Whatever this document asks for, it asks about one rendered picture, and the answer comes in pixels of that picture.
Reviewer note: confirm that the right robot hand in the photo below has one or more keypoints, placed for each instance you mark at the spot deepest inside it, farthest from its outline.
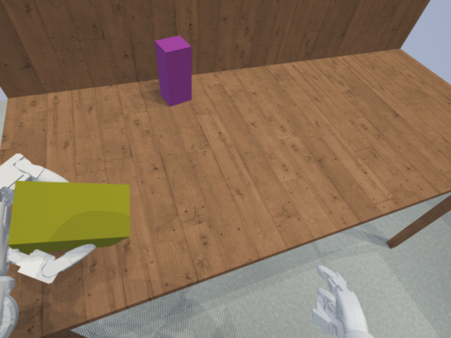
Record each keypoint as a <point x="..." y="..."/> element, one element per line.
<point x="344" y="313"/>

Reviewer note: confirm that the robot left forearm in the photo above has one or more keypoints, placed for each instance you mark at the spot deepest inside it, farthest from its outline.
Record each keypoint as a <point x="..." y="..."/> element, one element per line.
<point x="9" y="311"/>

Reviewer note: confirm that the sponge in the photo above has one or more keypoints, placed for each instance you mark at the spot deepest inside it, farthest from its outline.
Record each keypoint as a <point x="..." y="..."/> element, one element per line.
<point x="58" y="216"/>

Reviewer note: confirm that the table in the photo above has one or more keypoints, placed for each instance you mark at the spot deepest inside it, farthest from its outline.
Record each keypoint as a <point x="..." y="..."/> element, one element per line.
<point x="306" y="120"/>

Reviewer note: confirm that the left robot hand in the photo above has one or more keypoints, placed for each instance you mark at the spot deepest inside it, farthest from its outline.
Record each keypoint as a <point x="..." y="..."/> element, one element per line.
<point x="39" y="265"/>

